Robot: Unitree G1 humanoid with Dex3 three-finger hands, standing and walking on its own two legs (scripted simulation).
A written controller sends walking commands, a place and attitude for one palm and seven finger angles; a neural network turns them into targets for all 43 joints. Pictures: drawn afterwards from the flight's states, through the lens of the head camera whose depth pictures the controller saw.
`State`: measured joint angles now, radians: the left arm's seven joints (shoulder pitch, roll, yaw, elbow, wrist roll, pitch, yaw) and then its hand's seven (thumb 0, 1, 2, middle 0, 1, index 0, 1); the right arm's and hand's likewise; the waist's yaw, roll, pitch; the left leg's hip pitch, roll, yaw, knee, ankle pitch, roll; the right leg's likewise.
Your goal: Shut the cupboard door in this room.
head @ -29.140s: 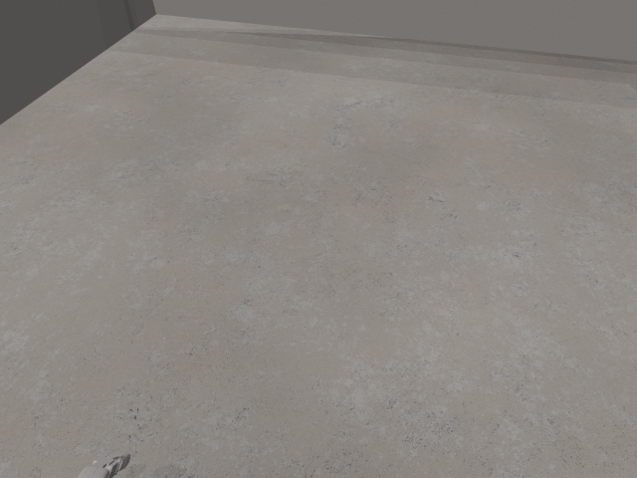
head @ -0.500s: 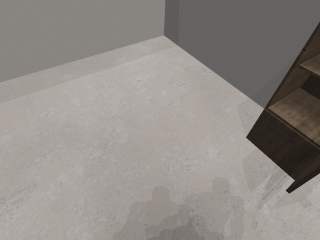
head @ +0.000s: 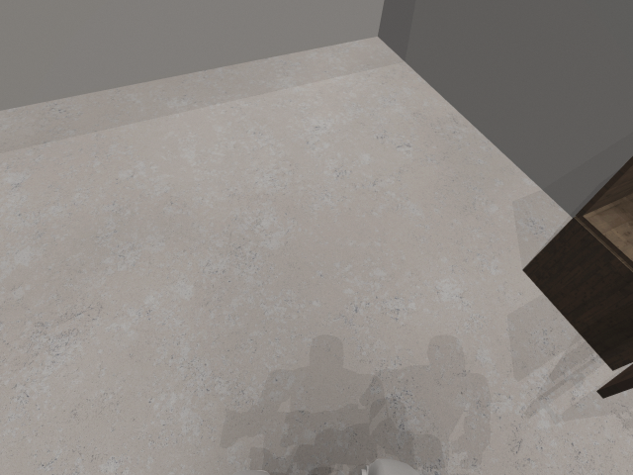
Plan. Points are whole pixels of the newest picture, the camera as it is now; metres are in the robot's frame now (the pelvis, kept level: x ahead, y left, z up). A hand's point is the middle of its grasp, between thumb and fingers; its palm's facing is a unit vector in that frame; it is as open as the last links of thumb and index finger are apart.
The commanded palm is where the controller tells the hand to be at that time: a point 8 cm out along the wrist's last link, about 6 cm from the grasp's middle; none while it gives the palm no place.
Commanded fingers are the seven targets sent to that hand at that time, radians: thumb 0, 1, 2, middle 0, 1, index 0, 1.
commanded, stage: turn or walk to find it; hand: left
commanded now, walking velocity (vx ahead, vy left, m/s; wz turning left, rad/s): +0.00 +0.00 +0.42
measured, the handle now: out of the picture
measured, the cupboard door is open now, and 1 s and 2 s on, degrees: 92 92 92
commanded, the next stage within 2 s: none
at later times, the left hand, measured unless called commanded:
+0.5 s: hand out of the picture +0.01 +0.12 -0.14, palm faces +0.26 -0.92 -0.29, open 7.4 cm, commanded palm none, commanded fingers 0.00 0.90 0.90 -0.20 -0.30 -0.20 -0.30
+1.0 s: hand out of the picture -0.13 +0.14 -0.17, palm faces +0.51 -0.83 -0.24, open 7.4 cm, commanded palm none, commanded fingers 0.00 0.90 0.90 -0.20 -0.30 -0.20 -0.30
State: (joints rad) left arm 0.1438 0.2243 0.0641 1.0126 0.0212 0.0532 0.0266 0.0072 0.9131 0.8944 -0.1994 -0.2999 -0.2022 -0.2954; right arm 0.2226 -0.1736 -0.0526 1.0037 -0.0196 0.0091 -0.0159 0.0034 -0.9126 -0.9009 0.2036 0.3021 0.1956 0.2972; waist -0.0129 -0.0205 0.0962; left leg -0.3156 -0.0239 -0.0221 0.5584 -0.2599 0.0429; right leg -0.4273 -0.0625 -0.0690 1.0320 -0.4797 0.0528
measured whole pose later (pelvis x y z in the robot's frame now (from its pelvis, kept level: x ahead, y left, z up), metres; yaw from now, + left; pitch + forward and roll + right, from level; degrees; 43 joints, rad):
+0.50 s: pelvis -0.01 -0.09 +0.01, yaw +15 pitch -1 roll +3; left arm 0.21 0.17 0.03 0.94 0.02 0.00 0.02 0.01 0.91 0.89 -0.20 -0.30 -0.20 -0.30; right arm 0.21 -0.27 -0.10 0.99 -0.02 0.07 0.01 0.00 -0.91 -0.90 0.20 0.30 0.19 0.30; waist -0.02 0.03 0.08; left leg -0.50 -0.01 -0.05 1.16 -0.36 -0.06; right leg -0.20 -0.07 -0.13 0.50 -0.29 -0.04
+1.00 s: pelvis -0.04 -0.05 +0.01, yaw +27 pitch -1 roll -1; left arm 0.25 0.26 0.06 1.02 0.02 0.05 0.02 0.01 0.91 0.89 -0.20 -0.30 -0.20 -0.30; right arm 0.10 -0.19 -0.03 0.96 -0.01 0.03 0.00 0.00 -0.91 -0.90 0.20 0.30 0.20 0.30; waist 0.05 -0.04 0.08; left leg -0.18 -0.01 0.01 0.46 -0.27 0.04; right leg -0.45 -0.10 -0.05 1.07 -0.42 0.08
